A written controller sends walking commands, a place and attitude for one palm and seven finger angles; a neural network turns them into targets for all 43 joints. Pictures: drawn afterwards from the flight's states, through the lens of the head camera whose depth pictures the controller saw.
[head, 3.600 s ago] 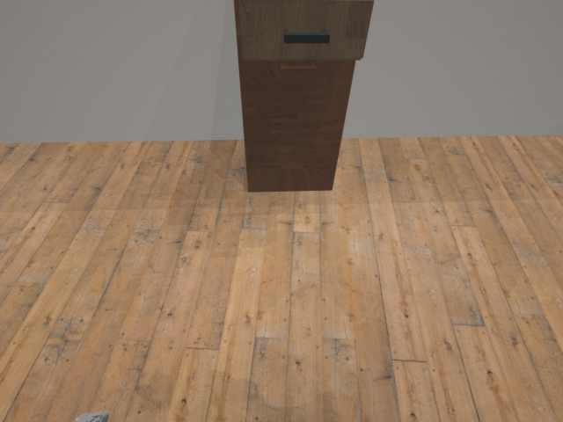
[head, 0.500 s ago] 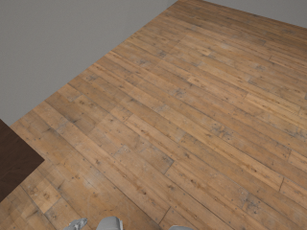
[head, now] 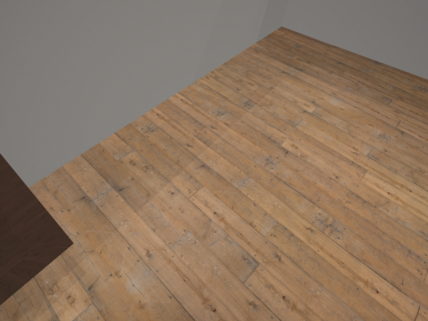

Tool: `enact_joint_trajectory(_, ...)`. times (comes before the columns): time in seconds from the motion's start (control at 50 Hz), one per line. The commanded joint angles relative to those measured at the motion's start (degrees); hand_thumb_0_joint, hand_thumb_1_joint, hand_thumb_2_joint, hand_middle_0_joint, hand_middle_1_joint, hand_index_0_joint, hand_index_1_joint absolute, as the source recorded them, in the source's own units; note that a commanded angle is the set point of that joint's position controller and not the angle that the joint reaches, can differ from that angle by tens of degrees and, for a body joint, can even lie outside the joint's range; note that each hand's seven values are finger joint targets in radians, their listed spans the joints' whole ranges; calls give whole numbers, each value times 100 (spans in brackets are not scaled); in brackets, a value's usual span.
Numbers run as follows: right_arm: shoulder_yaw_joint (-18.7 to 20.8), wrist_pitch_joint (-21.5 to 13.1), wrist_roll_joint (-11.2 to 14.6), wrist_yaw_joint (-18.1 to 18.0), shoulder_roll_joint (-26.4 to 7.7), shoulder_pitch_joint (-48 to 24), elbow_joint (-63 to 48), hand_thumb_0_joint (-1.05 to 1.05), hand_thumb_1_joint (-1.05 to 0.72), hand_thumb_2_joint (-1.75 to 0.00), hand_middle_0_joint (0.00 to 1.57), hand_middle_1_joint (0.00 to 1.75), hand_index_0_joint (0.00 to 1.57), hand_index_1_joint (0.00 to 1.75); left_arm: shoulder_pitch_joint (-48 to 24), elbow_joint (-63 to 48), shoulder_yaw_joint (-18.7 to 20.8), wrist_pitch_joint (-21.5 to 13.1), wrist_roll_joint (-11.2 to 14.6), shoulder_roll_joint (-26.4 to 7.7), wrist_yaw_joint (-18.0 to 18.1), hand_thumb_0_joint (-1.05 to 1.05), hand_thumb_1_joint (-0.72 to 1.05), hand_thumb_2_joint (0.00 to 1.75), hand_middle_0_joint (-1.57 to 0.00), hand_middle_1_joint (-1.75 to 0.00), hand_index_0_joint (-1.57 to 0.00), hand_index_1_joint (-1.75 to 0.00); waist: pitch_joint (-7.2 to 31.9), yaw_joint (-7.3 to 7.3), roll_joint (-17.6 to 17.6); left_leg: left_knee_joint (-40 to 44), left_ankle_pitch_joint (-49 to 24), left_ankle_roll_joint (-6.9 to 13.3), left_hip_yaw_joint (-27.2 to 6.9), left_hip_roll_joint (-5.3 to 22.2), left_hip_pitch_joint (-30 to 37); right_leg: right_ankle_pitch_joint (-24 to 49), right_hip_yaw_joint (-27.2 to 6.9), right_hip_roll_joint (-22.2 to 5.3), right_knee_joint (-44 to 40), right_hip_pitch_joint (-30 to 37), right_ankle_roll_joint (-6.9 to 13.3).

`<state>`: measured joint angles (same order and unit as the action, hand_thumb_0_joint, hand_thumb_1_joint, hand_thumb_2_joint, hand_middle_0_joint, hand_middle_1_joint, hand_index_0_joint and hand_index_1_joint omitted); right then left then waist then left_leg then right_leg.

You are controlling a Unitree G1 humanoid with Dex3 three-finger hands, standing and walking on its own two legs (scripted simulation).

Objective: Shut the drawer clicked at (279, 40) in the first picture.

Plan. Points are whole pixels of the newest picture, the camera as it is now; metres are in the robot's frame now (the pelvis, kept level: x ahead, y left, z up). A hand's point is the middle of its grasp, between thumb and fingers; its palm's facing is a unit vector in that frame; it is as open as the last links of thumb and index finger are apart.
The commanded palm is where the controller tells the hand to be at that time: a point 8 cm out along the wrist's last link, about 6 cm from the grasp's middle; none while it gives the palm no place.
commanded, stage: turn to face it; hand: left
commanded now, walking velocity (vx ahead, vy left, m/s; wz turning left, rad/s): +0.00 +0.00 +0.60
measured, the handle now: out of the picture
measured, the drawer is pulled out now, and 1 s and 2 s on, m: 0.17 0.17 0.17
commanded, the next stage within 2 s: take the last steps up to it in 1.42 s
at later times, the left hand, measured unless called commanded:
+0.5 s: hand out of the picture +0.02 +0.16 -0.14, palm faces +0.32 -0.90 -0.29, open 7.4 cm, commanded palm none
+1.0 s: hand out of the picture -0.10 +0.19 -0.16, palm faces +0.62 -0.73 -0.31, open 7.4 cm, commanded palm none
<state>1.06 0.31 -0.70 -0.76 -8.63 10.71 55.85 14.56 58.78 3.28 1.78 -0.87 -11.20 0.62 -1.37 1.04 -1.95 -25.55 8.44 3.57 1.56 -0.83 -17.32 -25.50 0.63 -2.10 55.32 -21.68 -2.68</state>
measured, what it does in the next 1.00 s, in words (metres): steps on the spot, turning left: right foot, then left foot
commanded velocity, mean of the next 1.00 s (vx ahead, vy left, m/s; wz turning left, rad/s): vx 0.00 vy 0.00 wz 0.60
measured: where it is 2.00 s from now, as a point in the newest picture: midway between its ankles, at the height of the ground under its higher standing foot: outside the picture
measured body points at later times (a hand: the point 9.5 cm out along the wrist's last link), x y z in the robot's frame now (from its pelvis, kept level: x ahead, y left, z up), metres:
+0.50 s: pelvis -0.01 -0.06 +0.00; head +0.01 -0.09 +0.45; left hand +0.00 +0.20 -0.12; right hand +0.10 -0.31 -0.16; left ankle -0.04 +0.08 -0.66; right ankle +0.00 -0.16 -0.74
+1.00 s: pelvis -0.02 -0.04 -0.01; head +0.02 -0.02 +0.44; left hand -0.13 +0.23 -0.14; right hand +0.23 -0.18 -0.14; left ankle -0.08 +0.07 -0.74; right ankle +0.06 -0.15 -0.71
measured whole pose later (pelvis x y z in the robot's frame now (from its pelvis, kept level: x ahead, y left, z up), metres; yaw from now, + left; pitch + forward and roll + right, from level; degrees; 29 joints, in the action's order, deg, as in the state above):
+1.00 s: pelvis -0.02 -0.04 -0.01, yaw +37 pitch +0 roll +0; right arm 3.1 2.3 -1.2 0.7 -13.9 7.3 50.4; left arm 11.9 50.7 4.8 3.3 -0.5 -15.5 0.1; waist -4.5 0.6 0.3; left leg -31.2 15.0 -0.7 -2.2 0.0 -16.7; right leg -25.2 1.9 -4.1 49.1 -23.7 -5.0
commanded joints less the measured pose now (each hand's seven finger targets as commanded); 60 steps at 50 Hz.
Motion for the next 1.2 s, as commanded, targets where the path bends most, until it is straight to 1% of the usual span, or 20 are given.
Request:
enact_joint_trajectory(0.0, 381, -27, -35, -23, -1189, 393, -288, 0, -90, -90, 20, 30, 20, 30, 27, -504, 187, -88, -28, -431, 61, 0, 90, 90, -20, -30, -20, -30, 526, -188, 875, 1049, -449, 563, -1801, 1354, 778, 175, -66, -103, 245, -631, -84)
enact_joint_trajectory(0.18, 580, 119, -88, 17, -1438, 413, -420, 0, -90, -90, 20, 30, 20, 30, -102, -851, 194, -40, 47, -421, 92, 0, 90, 90, -20, -30, -20, -30, 605, -211, 1209, 892, -22, 576, -2631, 1116, 321, 17, -90, 238, -1401, 208, 11)
enact_joint_trajectory(0.24, 633, 197, -54, 68, -1367, 85, -586, 0, -90, -90, 20, 30, 20, 30, 617, -728, 278, -54, 69, -619, 128, 0, 90, 90, -20, -30, -20, -30, 562, 140, 1036, 723, 1003, 36, -2334, 604, -859, 835, 39, 202, -3163, 1831, 174)
enact_joint_trajectory(0.28, 560, 203, -17, 93, -748, 294, -783, 0, -90, -90, 20, 30, 20, 30, 360, -986, 394, -114, -84, -1541, 196, 0, 90, 90, -20, -30, -20, -30, 275, 135, -1478, -2148, 2124, -687, -478, -541, -2438, -502, -2508, -2448, -4704, 2085, 1093)
enact_joint_trajectory(0.3, 617, 201, -107, 105, -1103, 238, -778, 0, -90, -90, 20, 30, 20, 30, -191, -1188, 335, -113, -18, -1434, 217, 0, 90, 90, -20, -30, -20, -30, 137, -36, -963, -3179, 2094, -565, -616, -86, -2008, -214, -2162, -2631, -4640, 1024, 1198)
enact_joint_trajectory(0.36, 582, 305, -88, 216, -935, 455, -514, 0, -90, -90, 20, 30, 20, 30, -843, -1268, 158, -210, -13, -863, 164, 0, 90, 90, -20, -30, -20, -30, -444, -430, -638, -4336, 1182, -669, -304, 218, -1752, 1459, -520, -1607, -4085, 461, 886)
enact_joint_trajectory(0.4, 536, 291, -63, 230, -856, 428, -526, 0, -90, -90, 20, 30, 20, 30, -594, -1212, 148, -250, -28, -832, 165, 0, 90, 90, -20, -30, -20, -30, -283, -338, -675, -4241, 1121, -768, -126, 268, -1778, 2596, -93, -1536, -3765, 964, 862)
enact_joint_trajectory(0.58, 376, 244, -10, 260, -852, -665, -875, 0, -90, -90, 20, 30, 20, 30, 222, -966, 264, -170, -95, -1322, 127, 0, 90, 90, -20, -30, -20, -30, -16, 194, -1107, -2103, 1695, -744, 459, 296, -888, 3972, 328, -1888, -3120, 1630, 944)
enact_joint_trajectory(0.66, 403, 147, -28, 224, -1082, -219, -854, 0, -90, -90, 20, 30, 20, 30, 166, -968, 322, -122, -37, -1404, 76, 0, 90, 90, -20, -30, -20, -30, 494, -73, -919, -270, 670, -559, 668, 137, 302, 4116, 837, -1723, -2080, 1631, 511)
enact_joint_trajectory(0.68, 503, 92, -48, 219, -1449, 192, -783, 0, -90, -90, 20, 30, 20, 30, 132, -1012, 315, -108, 3, -1287, 57, 0, 90, 90, -20, -30, -20, -30, 809, -321, -176, 275, -514, -364, 110, 591, 1475, 3375, 1000, -1564, -1031, 797, 227)
enact_joint_trajectory(0.7, 684, 48, -70, 180, -2172, 559, -765, 0, -90, -90, 20, 30, 20, 30, 34, -1304, 232, -101, 38, -889, -4, 0, 90, 90, -20, -30, -20, -30, 991, -546, 1813, 225, -3037, 457, -1985, 2224, 2535, -294, 1120, -733, 297, -1064, -258)
enact_joint_trajectory(0.72, 704, 92, 0, 175, -2306, 904, -610, 0, -90, -90, 20, 30, 20, 30, -336, -1501, 178, -56, -26, -875, 33, 0, 90, 90, -20, -30, -20, -30, 940, -667, 1542, 220, -3472, 928, -2007, 2661, 2181, -1336, 551, -622, 962, -1311, -227)
enact_joint_trajectory(0.82, 514, 36, -61, 52, -1679, -356, -920, 0, -90, -90, 20, 30, 20, 30, -223, -1193, 241, -10, -5, -825, -36, 0, 90, 90, -20, -30, -20, -30, 405, -176, 1291, 419, -1551, 488, -1191, 1440, 806, 11, 74, -473, 798, -944, -234)
enact_joint_trajectory(0.92, 562, 90, -74, 79, -1753, -338, -915, 0, -90, -90, 20, 30, 20, 30, -225, -1279, 202, -14, 19, -744, -22, 0, 90, 90, -20, -30, -20, -30, 402, -219, 1194, 368, -1222, 555, -1510, 1335, 593, -2, 172, -170, -541, -319, -225)
enact_joint_trajectory(1.0, 583, 138, -40, 107, -1713, -580, -1006, 0, -90, -90, 20, 30, 20, 30, 293, -1250, 211, -123, 44, -821, 10, 0, 90, 90, -20, -30, -20, -30, 475, 53, 1106, -193, -1249, 324, -1660, 1065, -39, 852, 312, 64, -2201, 937, -163)
enact_joint_trajectory(1.02, 567, 136, -6, 121, -1555, -612, -1053, 0, -90, -90, 20, 30, 20, 30, 602, -1211, 252, -184, 18, -1004, 38, 0, 90, 90, -20, -30, -20, -30, 587, 230, 597, -780, -630, 63, -1484, 752, -481, 1281, 33, -237, -3146, 1605, -97)
enact_joint_trajectory(1.04, 498, 130, 43, 156, -1081, -393, -1148, 0, -90, -90, 20, 30, 20, 30, 661, -1233, 359, -259, -96, -1590, 94, 0, 90, 90, -20, -30, -20, -30, 655, 209, -1228, -2190, 1203, -465, -533, -138, -1549, 1650, -1694, -1826, -3884, 2253, 415)
enact_joint_trajectory(1.06, 510, 141, -17, 154, -1148, -481, -1247, 0, -90, -90, 20, 30, 20, 30, 544, -1327, 345, -211, -64, -1839, 94, 0, 90, 90, -20, -30, -20, -30, 560, 231, -1483, -3368, 2654, -542, -470, -176, -1666, 2025, -2164, -2672, -3949, 1661, 1018)
enact_joint_trajectory(1.12, 523, 258, -67, 225, -1180, -461, -937, 0, -90, -90, 20, 30, 20, 30, -186, -1418, 201, -231, -44, -1196, 131, 0, 90, 90, -20, -30, -20, -30, -78, -107, -698, -4654, 1691, -595, -544, 201, -1629, 2250, -983, -1884, -3716, 936, 970)
enact_joint_trajectory(1.18, 467, 304, -38, 274, -1002, -299, -768, 0, -90, -90, 20, 30, 20, 30, -184, -1362, 156, -252, -71, -1085, 147, 0, 90, 90, -20, -30, -20, -30, -33, -124, -853, -4185, 1424, -694, -219, 229, -1321, 2586, -162, -1639, -3664, 1031, 846)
